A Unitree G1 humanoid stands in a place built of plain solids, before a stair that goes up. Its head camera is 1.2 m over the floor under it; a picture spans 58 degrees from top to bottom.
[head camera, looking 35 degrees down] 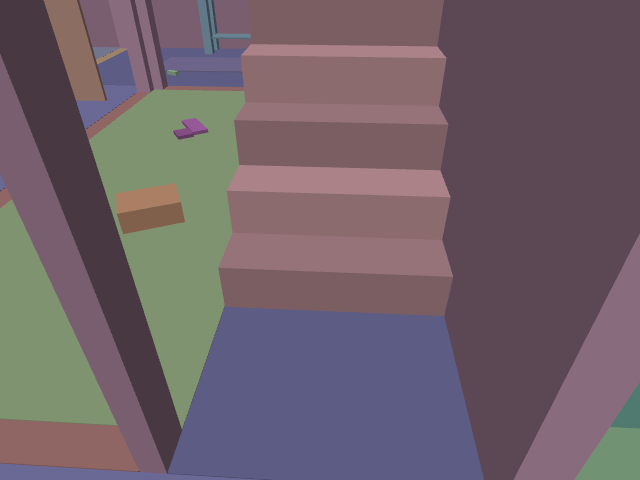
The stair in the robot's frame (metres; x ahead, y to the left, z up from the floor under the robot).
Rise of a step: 0.20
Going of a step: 0.23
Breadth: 0.86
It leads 3 degrees to the right of straight ahead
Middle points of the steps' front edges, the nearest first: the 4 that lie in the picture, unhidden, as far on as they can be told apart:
1.22 -0.05 0.20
1.46 -0.07 0.40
1.69 -0.08 0.59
1.92 -0.09 0.79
